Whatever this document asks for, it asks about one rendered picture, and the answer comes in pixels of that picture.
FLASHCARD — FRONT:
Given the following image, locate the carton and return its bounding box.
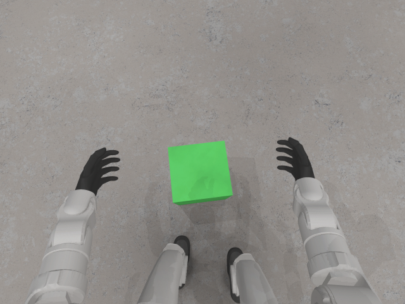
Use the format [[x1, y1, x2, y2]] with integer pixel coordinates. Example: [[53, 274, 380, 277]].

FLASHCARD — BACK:
[[168, 141, 233, 205]]

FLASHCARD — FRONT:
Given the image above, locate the right robot foot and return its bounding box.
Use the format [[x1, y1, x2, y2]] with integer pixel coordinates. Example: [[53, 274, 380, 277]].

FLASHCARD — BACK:
[[227, 248, 243, 303]]

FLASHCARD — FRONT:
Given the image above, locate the left robot forearm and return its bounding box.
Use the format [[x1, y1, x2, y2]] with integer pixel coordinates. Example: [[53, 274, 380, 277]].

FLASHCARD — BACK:
[[24, 189, 97, 304]]

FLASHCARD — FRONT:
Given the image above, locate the right robot upper arm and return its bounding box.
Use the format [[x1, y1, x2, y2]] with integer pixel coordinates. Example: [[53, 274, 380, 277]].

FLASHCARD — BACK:
[[311, 284, 381, 304]]

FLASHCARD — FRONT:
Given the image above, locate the robot right shin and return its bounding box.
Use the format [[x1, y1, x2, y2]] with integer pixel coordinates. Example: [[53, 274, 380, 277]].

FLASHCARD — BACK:
[[234, 253, 259, 265]]

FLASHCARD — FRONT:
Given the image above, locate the right robot hand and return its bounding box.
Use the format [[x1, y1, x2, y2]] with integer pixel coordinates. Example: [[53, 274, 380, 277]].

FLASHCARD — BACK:
[[276, 137, 315, 181]]

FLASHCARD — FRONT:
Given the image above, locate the left robot hand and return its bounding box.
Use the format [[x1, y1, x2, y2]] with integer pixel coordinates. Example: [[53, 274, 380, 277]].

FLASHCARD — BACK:
[[75, 148, 120, 195]]

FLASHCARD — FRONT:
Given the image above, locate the right robot forearm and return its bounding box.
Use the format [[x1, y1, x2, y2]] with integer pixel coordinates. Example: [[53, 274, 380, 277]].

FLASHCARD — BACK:
[[292, 177, 382, 304]]

